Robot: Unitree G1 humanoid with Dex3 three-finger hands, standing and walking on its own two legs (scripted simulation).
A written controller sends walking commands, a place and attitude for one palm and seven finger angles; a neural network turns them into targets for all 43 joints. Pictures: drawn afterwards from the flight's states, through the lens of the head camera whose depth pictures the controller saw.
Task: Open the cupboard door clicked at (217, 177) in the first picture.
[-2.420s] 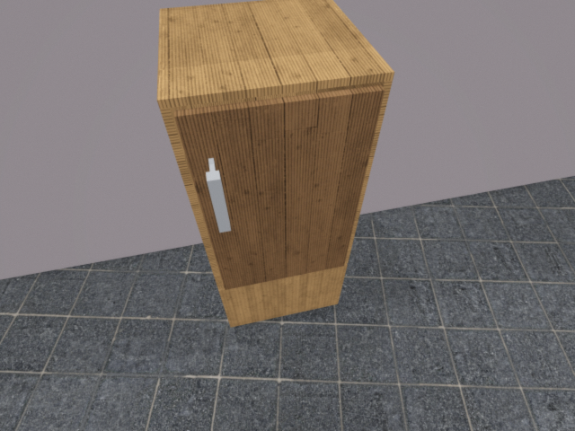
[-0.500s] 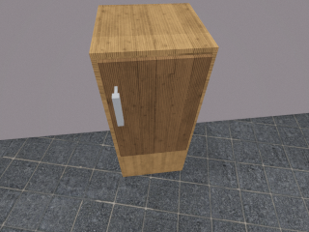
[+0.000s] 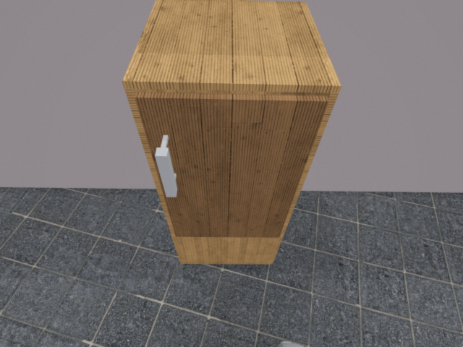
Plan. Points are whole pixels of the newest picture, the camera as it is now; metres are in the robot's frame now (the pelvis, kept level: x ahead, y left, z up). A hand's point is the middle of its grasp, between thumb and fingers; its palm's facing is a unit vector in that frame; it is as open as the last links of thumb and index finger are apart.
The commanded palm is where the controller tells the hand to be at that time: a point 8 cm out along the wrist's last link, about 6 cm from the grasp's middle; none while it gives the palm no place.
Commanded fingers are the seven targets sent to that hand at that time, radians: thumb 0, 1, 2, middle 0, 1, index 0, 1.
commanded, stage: shuffle to correct the standing spot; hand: left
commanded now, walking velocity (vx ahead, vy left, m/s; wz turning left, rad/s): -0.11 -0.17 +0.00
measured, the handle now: (168, 167) +0.48 +0.16 -0.03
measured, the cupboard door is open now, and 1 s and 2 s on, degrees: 0 0 0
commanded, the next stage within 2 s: come to a stop and stand still in 0.18 s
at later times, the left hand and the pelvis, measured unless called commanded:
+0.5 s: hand out of the picture +0.02 +0.10 -0.18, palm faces +0.05 -0.98 -0.18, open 7.3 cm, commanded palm none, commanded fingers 0.00 0.90 0.90 -0.20 -0.30 -0.20 -0.30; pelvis -0.02 -0.08 +0.00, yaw +1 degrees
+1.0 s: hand out of the picture -0.02 +0.10 -0.18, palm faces +0.01 -0.98 -0.22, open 7.3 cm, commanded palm none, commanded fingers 0.00 0.90 0.90 -0.20 -0.30 -0.20 -0.30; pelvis -0.04 -0.08 +0.00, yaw +1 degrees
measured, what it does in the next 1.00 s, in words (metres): steps on the spot: right foot, then left foot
